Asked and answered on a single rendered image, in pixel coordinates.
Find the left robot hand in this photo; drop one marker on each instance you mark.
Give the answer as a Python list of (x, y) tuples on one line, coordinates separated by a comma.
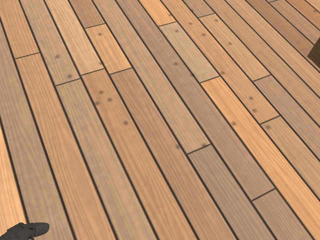
[(23, 231)]

